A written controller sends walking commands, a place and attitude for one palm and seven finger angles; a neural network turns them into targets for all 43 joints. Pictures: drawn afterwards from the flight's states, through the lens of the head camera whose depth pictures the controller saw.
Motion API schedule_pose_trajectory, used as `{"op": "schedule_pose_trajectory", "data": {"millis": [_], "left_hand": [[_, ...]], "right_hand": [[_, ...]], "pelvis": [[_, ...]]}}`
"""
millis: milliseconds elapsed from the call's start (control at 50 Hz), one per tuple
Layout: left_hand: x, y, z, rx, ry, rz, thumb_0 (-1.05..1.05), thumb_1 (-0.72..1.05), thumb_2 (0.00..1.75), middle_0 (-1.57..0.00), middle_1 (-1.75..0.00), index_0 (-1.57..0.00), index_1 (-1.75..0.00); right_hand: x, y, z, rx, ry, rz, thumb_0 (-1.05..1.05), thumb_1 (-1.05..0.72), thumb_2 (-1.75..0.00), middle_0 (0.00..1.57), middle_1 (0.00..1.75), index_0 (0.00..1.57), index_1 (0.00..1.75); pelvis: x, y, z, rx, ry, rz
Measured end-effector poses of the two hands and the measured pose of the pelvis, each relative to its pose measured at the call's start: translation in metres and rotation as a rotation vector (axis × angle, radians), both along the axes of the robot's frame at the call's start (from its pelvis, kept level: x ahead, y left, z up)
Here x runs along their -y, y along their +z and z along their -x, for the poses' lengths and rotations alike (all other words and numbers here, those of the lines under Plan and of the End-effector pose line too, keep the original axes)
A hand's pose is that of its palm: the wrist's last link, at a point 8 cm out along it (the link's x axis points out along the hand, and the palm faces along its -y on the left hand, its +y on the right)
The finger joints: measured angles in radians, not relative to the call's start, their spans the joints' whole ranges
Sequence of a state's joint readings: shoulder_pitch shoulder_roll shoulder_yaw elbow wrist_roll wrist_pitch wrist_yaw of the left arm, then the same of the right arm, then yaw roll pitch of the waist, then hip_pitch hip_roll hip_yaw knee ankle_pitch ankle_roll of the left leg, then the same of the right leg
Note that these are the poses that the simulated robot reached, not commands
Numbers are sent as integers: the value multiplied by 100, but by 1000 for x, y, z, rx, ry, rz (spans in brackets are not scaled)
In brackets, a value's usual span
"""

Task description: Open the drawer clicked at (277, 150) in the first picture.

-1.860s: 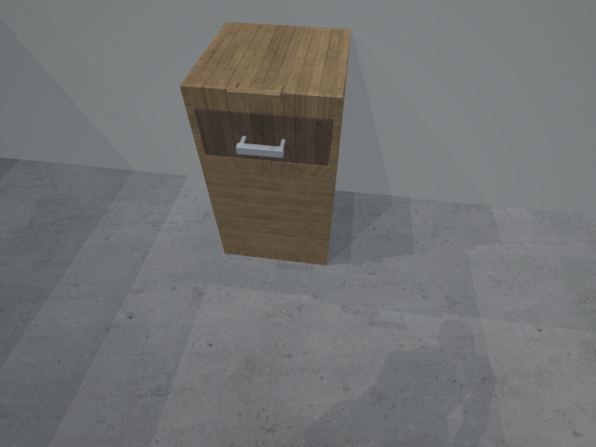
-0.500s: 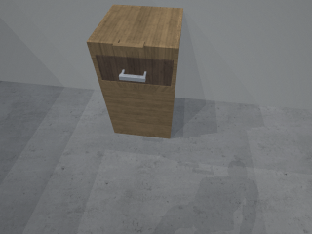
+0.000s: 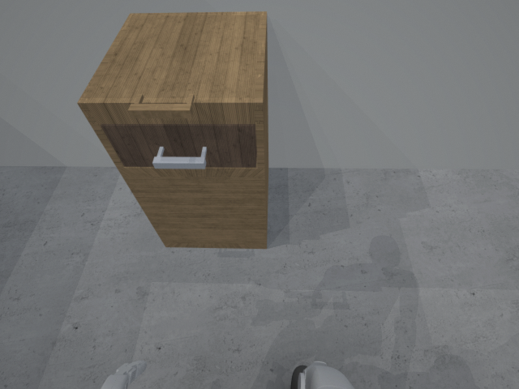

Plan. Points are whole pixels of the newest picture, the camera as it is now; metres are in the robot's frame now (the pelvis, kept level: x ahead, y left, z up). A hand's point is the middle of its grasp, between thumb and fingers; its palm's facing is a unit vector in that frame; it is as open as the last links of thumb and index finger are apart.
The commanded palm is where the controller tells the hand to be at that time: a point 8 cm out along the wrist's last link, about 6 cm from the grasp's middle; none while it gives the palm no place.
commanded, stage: take the last steps up to it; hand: left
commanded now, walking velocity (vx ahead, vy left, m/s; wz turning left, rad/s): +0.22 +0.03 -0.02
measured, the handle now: (181, 156) +0.66 +0.23 -0.14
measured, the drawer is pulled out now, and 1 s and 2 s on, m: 0.00 0.00 0.00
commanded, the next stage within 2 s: come to a stop and stand still in 0.18 s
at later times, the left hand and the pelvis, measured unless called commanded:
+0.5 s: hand (175, 361) +0.18 +0.17 -0.16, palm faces +0.06 -0.98 -0.20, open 7.3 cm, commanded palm none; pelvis +0.16 -0.01 +0.01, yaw +0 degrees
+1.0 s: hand (212, 364) +0.17 +0.09 -0.13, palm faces +0.08 -0.96 -0.27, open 7.3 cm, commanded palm none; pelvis +0.13 -0.10 +0.03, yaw +1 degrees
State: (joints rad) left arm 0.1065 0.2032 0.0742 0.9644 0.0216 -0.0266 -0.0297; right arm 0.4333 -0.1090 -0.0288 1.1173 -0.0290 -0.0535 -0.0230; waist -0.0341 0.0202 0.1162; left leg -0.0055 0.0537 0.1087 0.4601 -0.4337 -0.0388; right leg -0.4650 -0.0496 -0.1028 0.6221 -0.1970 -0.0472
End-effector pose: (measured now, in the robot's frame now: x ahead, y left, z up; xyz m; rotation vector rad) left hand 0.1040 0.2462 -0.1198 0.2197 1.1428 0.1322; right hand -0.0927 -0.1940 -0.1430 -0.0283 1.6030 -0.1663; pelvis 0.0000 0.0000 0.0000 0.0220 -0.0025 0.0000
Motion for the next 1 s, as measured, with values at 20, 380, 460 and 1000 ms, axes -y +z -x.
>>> {"op": "schedule_pose_trajectory", "data": {"millis": [20,380,460,1000], "left_hand": [[4,-3,-16,32,-7,-11,0,92,90,-20,-30,-19,-30],[33,-11,-70,-107,96,63,-1,94,90,-20,-30,-20,-30],[30,-14,-69,-173,119,49,-1,94,90,-20,-30,-20,-30],[105,22,-60,-123,125,-27,0,92,90,-21,-30,-20,-30]], "right_hand": [[5,-6,-2,-20,-12,-7,0,-90,-89,20,30,21,30],[49,13,-246,291,78,105,0,-92,-90,20,30,20,30],[44,15,-281,301,99,113,0,-94,-89,20,30,20,30],[159,15,-262,228,106,92,0,-91,-89,20,30,20,30]], "pelvis": [[6,-7,-10,4,3,-14],[15,10,-133,-2,-4,39],[11,11,-153,0,-4,21],[97,25,-130,-1,12,-62]]}}
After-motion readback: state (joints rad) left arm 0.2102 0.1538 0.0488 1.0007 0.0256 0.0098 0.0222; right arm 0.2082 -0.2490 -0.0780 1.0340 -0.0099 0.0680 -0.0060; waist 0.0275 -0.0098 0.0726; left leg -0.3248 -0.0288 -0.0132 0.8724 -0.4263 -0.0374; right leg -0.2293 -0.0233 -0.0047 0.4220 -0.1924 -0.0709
